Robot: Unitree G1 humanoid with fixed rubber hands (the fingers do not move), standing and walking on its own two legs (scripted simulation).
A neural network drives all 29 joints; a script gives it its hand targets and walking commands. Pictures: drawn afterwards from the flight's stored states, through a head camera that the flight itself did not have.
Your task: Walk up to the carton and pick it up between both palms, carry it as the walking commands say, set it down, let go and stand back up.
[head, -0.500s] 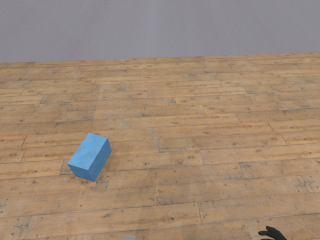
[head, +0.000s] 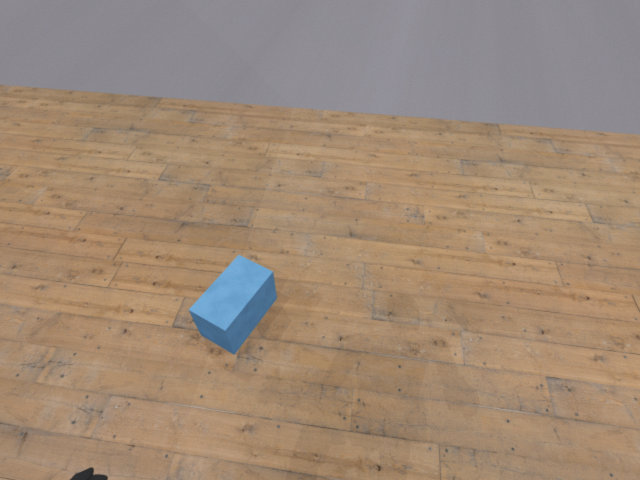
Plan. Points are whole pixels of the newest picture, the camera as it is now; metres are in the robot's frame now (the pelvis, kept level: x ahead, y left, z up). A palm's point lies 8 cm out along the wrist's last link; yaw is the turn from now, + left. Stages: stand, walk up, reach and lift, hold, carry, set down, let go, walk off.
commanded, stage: walk up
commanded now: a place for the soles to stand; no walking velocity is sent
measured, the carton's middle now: (236, 303) +0.77 +0.28 -0.66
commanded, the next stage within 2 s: none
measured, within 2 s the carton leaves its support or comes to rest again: neither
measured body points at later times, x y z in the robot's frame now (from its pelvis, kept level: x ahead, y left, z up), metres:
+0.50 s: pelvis +0.05 +0.04 -0.01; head +0.07 +0.05 +0.44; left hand +0.11 +0.37 -0.09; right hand +0.20 -0.25 -0.09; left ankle +0.10 +0.15 -0.71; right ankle +0.09 -0.12 -0.67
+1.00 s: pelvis +0.12 +0.06 -0.02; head +0.13 +0.05 +0.43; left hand +0.11 +0.39 -0.09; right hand +0.29 -0.21 -0.11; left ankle +0.15 +0.18 -0.71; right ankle +0.15 -0.10 -0.67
